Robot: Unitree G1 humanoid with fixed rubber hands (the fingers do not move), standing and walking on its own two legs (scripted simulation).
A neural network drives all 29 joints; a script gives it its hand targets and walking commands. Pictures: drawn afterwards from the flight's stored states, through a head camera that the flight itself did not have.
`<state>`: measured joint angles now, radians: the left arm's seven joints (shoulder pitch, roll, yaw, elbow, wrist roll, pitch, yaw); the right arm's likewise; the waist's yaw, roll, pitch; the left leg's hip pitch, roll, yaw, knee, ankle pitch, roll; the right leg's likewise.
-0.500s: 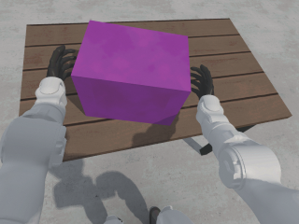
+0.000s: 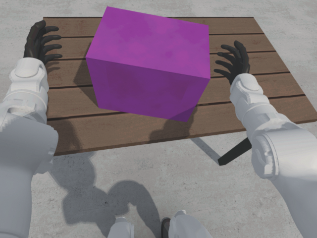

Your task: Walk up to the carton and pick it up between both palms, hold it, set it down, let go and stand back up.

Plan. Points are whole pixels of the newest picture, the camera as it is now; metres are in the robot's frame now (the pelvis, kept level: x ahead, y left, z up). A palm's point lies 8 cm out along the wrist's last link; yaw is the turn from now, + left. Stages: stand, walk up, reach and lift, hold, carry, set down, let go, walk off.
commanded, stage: set down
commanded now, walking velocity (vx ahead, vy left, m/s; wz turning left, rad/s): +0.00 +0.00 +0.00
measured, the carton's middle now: (150, 69) +0.54 +0.00 +0.05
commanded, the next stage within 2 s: none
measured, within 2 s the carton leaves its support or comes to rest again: neither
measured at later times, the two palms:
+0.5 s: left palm (5, 24) +0.51 +0.28 +0.19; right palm (256, 50) +0.47 -0.22 +0.18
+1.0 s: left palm (28, 63) +0.47 +0.25 +0.14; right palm (252, 83) +0.43 -0.22 +0.13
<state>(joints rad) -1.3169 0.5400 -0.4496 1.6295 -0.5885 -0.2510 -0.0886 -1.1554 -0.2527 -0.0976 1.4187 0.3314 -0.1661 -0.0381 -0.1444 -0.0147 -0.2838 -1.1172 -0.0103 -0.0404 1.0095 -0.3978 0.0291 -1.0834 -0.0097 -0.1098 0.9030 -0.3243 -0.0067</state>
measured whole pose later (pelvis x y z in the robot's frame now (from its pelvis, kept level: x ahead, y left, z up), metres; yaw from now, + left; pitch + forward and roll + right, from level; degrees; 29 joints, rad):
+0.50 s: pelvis +0.01 +0.00 +0.03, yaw +1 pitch +24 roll -3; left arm -1.37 0.61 -0.46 1.65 -0.60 -0.16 -0.12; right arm -1.17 -0.27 -0.06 1.35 0.37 -0.05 -0.06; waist -0.16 -0.03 -0.26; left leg -0.90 -0.01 -0.04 0.83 -0.34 0.03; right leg -0.87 -0.01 -0.11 0.72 -0.27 -0.01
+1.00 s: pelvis +0.01 +0.00 +0.05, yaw +0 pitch +18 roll -3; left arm -0.99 0.54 -0.26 1.38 -0.46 -0.17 -0.12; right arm -0.85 -0.22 -0.04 1.15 0.35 -0.10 -0.13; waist -0.10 0.01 -0.18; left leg -0.71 0.00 -0.02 0.71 -0.30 0.03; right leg -0.67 0.01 -0.08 0.57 -0.21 0.00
